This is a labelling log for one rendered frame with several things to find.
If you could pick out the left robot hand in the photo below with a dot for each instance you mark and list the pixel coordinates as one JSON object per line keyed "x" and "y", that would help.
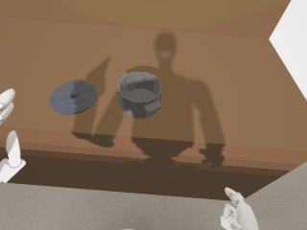
{"x": 9, "y": 167}

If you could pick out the table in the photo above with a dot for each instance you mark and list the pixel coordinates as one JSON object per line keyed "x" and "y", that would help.
{"x": 232, "y": 115}

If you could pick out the pot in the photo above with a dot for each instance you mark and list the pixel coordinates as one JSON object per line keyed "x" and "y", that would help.
{"x": 139, "y": 94}

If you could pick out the right robot hand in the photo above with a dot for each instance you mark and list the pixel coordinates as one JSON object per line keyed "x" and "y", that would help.
{"x": 241, "y": 218}

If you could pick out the knob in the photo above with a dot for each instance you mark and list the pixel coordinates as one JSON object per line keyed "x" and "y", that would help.
{"x": 71, "y": 91}

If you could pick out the lid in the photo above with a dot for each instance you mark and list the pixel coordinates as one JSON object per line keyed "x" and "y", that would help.
{"x": 64, "y": 106}

